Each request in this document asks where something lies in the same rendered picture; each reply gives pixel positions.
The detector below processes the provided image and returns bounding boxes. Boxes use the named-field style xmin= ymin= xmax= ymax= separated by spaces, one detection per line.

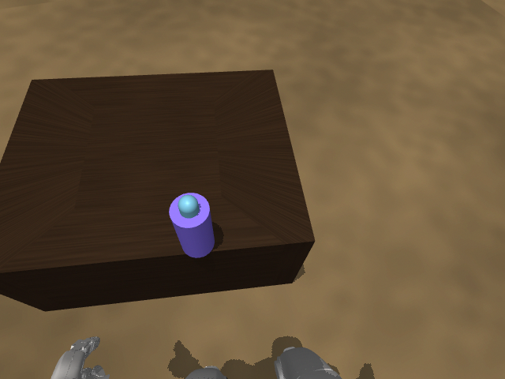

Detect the left robot hand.
xmin=51 ymin=336 xmax=110 ymax=379

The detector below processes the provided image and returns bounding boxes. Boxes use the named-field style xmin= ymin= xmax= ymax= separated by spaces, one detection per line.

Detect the bottle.
xmin=169 ymin=193 xmax=215 ymax=258

